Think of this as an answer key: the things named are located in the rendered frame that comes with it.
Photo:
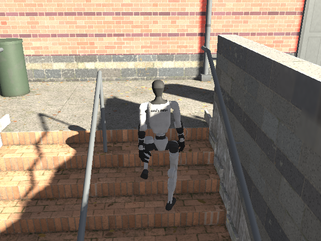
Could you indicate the left robot forearm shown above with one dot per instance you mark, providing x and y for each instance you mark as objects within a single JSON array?
[{"x": 141, "y": 139}]

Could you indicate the robot left upper arm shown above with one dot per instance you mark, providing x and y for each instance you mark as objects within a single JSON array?
[{"x": 142, "y": 116}]

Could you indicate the right robot forearm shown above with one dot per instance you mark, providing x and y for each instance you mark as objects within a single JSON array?
[{"x": 181, "y": 133}]

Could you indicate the robot right upper arm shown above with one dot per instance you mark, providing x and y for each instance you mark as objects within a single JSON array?
[{"x": 177, "y": 115}]

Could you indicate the robot right foot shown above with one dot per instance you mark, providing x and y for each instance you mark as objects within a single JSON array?
[{"x": 169, "y": 206}]

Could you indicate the right robot hand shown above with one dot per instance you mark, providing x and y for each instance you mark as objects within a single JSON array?
[{"x": 181, "y": 145}]

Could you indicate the robot head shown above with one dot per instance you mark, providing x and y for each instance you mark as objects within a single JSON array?
[{"x": 158, "y": 88}]

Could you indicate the left robot hand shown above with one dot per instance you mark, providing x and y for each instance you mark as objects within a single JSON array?
[{"x": 143, "y": 156}]

